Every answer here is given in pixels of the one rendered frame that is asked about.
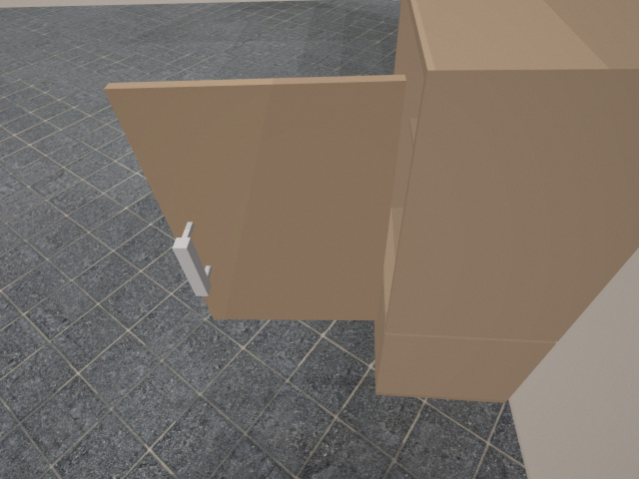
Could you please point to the handle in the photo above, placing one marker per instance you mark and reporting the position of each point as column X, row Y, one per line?
column 197, row 275

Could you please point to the cupboard door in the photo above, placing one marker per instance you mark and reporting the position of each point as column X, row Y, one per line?
column 288, row 182

